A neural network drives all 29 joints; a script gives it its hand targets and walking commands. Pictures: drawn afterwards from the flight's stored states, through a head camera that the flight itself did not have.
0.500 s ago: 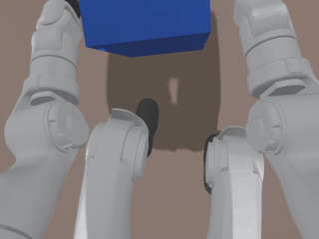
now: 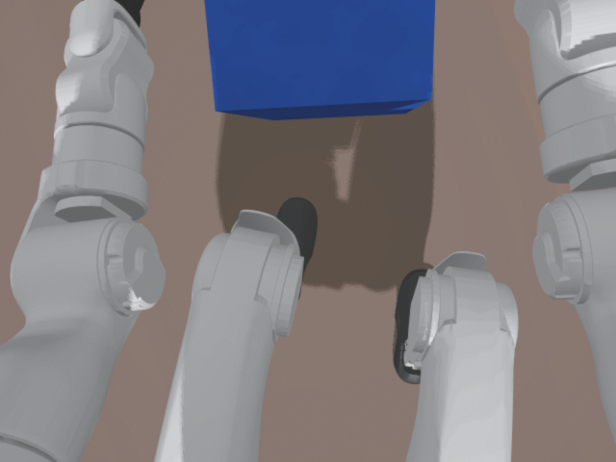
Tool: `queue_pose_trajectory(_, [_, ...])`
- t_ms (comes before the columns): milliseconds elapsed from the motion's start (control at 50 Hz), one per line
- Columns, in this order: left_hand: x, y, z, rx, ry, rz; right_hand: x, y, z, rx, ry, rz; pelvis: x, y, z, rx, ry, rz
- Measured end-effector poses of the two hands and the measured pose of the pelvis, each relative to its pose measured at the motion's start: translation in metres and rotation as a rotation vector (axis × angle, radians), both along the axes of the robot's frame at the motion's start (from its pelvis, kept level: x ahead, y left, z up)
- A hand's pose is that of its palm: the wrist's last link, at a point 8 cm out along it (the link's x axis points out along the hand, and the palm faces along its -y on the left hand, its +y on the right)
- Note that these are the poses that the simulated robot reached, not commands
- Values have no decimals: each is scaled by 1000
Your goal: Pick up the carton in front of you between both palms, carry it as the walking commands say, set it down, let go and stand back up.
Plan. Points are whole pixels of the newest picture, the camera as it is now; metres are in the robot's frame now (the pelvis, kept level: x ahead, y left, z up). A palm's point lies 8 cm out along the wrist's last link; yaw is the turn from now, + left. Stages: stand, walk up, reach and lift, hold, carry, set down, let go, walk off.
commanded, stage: set down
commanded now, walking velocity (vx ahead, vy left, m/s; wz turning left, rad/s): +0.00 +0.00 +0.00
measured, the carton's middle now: (328, 27) +0.53 +0.11 -0.28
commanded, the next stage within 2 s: let go in 0.80 s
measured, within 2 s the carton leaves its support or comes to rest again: neither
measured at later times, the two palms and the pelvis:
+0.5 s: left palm out of the picture +0.50 +0.29 +0.02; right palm out of the picture +0.60 -0.10 +0.01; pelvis +0.02 +0.00 +0.12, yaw +0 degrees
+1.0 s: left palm out of the picture +0.46 +0.27 +0.15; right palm out of the picture +0.56 -0.12 +0.15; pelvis +0.04 +0.01 +0.25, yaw -2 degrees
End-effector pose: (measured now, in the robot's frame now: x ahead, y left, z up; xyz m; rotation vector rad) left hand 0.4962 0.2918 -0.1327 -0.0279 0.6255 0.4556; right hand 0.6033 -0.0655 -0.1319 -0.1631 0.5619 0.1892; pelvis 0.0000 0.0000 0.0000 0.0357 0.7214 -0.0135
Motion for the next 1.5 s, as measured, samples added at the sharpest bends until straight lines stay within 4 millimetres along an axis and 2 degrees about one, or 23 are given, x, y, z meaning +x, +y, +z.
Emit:
queue_pose_trajectory(100, [-4,4,45,-53,-30,5,-11,-5,36,-71,66,-32,-4,-2,26,-8,17,25])
queue_pose_trajectory(160, [0,-6,58,-88,-22,-14,-10,-16,61,-82,84,-64,-6,-2,41,-30,26,33])
queue_pose_trajectory(220, [5,-25,67,-104,-1,-54,-2,-28,84,-58,73,-101,-6,0,54,-44,35,35])
queue_pose_trajectory(300, [9,-38,81,-77,20,-70,7,-39,105,-40,61,-100,-2,3,69,-46,56,29])
queue_pose_trajectory(440, [4,-12,127,18,11,-31,3,-37,123,-47,66,-45,13,4,104,-29,114,17])
queue_pose_trajectory(540, [3,0,167,-7,-2,-36,2,-29,152,-37,64,-46,24,4,134,-24,139,22])
queue_pose_trajectory(640, [5,-1,203,-44,-17,-42,7,-25,193,-45,56,-39,33,5,162,-29,147,28])
queue_pose_trajectory(720, [0,-7,223,-58,-9,-44,5,-30,223,-58,59,-39,37,5,184,-35,141,30])
queue_pose_trajectory(880, [-14,-15,258,-34,7,-61,-10,-44,265,-61,71,-51,35,7,225,-39,95,15])
queue_pose_trajectory(940, [-20,-16,272,-14,14,-88,-21,-48,274,-67,79,-64,35,8,237,-41,75,12])
queue_pose_trajectory(1000, [-31,-19,283,-3,34,-143,-43,-55,281,-88,92,-99,38,11,250,-46,52,14])
queue_pose_trajectory(1120, [-76,-23,304,1,130,-275,-111,-72,300,-127,134,-207,49,18,281,-53,-39,8])
queue_pose_trajectory(1200, [-103,-16,330,26,166,-346,-147,-77,322,-132,146,-252,60,24,302,-56,-130,11])
queue_pose_trajectory(1280, [-121,-6,356,36,174,-384,-163,-75,346,-128,139,-241,72,31,318,-56,-224,22])
queue_pose_trajectory(1360, [-141,-2,373,22,184,-383,-172,-74,366,-124,141,-210,88,35,331,-50,-303,34])
queue_pose_trajectory(1500, [-179,-12,397,6,202,-347,-195,-88,386,-127,171,-182,118,35,350,-41,-413,47])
